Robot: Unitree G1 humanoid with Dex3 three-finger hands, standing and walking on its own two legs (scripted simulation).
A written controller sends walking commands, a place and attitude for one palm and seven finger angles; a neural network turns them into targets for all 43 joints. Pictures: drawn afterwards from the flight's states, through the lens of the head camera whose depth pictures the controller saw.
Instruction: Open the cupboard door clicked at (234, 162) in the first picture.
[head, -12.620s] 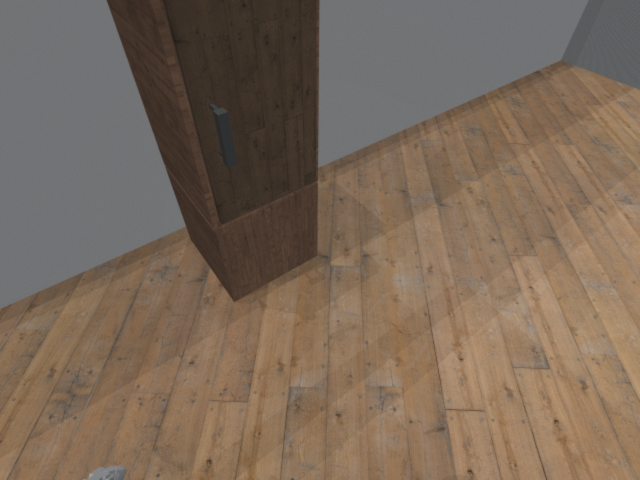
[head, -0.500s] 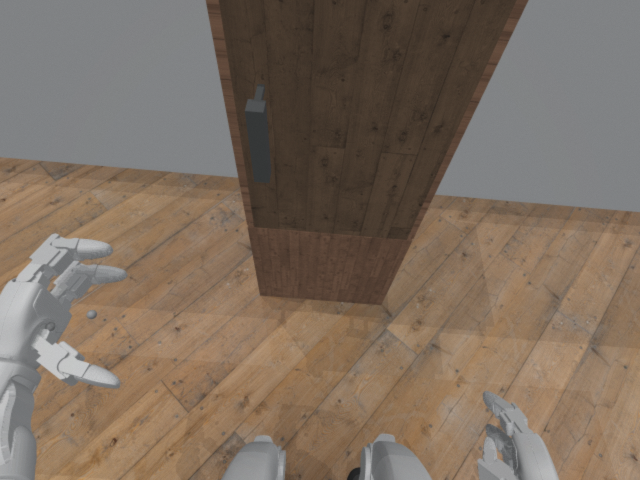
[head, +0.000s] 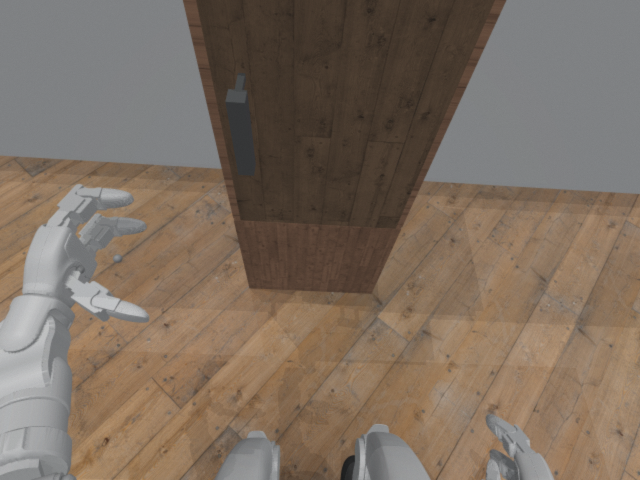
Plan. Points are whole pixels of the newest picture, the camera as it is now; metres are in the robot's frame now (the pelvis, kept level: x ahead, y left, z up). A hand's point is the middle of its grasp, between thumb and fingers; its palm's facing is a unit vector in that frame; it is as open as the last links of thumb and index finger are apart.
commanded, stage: move the hooked fingers beside the handle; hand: left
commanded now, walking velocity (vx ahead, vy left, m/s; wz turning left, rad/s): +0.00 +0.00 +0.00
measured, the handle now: (244, 126) +0.59 +0.13 +0.04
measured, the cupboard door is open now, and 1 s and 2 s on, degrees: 0 0 0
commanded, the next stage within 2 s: slide the fingers in behind the handle in 1.92 s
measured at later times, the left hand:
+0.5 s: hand (164, 204) +0.44 +0.22 +0.04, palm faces -0.01 -1.00 -0.03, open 14.0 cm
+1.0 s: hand (189, 161) +0.52 +0.20 +0.04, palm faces -0.01 -1.00 -0.02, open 14.0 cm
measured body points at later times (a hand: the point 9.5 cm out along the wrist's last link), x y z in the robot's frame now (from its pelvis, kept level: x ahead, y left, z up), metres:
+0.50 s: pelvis +0.00 -0.01 -0.01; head +0.13 +0.01 +0.43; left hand +0.44 +0.27 +0.04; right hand +0.07 -0.27 -0.11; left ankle +0.00 +0.09 -0.66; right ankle +0.04 -0.12 -0.66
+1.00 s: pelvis +0.00 -0.01 -0.02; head +0.16 +0.02 +0.40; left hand +0.51 +0.25 +0.04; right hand +0.01 -0.28 -0.12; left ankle +0.00 +0.09 -0.66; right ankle +0.04 -0.12 -0.66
